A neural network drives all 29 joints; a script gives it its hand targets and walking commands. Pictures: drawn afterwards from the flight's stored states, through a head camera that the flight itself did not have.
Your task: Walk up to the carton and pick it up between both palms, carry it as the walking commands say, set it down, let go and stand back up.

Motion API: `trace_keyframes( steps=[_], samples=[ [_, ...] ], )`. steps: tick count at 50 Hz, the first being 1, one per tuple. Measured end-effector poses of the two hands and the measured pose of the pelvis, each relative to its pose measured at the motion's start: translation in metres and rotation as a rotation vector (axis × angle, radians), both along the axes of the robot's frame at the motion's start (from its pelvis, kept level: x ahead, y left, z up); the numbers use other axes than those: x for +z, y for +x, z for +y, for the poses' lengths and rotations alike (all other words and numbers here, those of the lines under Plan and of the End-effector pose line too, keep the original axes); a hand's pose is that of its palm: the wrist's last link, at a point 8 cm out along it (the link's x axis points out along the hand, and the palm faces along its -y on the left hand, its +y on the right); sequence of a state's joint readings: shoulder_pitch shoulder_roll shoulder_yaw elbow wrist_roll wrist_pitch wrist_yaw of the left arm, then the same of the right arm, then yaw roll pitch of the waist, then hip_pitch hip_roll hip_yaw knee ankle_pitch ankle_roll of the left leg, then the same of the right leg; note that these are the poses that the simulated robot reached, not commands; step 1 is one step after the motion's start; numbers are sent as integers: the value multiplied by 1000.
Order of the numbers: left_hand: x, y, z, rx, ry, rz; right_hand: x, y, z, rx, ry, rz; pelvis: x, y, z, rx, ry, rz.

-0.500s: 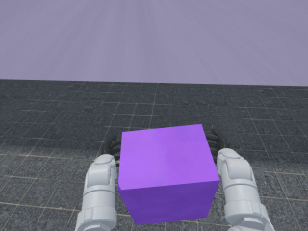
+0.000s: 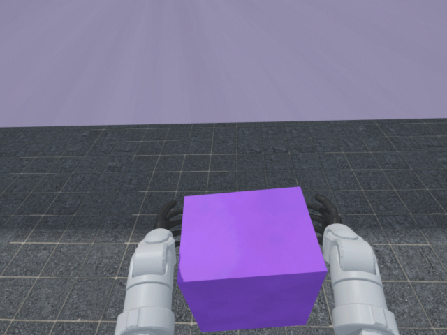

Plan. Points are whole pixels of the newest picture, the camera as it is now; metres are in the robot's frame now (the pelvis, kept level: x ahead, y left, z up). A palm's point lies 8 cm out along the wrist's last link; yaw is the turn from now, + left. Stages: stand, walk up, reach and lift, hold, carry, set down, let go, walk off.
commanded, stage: reach and lift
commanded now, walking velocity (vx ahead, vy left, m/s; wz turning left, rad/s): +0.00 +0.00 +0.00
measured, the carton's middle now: (247, 263) +0.28 -0.02 -0.03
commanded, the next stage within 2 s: hold in 0.76 s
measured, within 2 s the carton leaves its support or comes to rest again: neither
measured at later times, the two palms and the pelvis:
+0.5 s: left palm (158, 249) +0.27 +0.15 +0.04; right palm (329, 243) +0.27 -0.16 +0.05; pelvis +0.01 +0.00 +0.00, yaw +0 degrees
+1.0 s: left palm (156, 250) +0.27 +0.15 +0.05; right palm (327, 241) +0.27 -0.16 +0.05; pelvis -0.01 +0.00 +0.00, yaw +0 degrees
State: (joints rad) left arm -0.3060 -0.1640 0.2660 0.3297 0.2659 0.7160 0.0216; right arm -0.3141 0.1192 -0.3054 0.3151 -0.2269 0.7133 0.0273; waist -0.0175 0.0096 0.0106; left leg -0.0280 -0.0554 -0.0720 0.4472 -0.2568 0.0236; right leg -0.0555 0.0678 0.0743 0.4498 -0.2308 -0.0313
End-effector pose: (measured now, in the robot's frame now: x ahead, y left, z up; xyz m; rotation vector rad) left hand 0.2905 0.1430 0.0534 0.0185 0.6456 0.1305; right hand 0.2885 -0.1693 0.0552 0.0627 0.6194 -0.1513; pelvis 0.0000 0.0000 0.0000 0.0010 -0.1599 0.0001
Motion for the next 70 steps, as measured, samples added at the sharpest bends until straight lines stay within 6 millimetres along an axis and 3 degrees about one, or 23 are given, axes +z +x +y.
trace_keyframes(
  steps=[18, 30, 40, 55, 60, 65, 70],
  samples=[
    [-8, -11, 10, -2, 12, 16, -6, -8, 11, 23, -32, 16, 4, 18, 2, 8, -1, 12],
    [-9, -23, 5, -15, 14, 18, -7, -23, 5, 13, -38, 18, 3, 6, -1, 4, 2, 4],
    [-9, -26, 8, 13, -4, 10, -4, -20, 8, 19, -25, 9, -1, -10, -4, 3, 3, -1],
    [-6, -21, 10, 9, -4, 5, -3, -17, 11, 11, -19, 4, -1, -9, -1, 6, -1, -4],
    [3, -11, 9, 12, -29, -43, 8, -10, 10, 3, -26, -44, -10, -8, 0, -15, 7, 99],
    [13, -1, -9, -19, -53, -89, 19, -13, -9, -54, -11, -92, -20, -8, -6, -108, 24, 172],
    [20, -1, -54, -86, -66, -85, 15, -40, -51, -156, 28, -91, -26, -3, -24, -177, 16, 216]
  ],
)
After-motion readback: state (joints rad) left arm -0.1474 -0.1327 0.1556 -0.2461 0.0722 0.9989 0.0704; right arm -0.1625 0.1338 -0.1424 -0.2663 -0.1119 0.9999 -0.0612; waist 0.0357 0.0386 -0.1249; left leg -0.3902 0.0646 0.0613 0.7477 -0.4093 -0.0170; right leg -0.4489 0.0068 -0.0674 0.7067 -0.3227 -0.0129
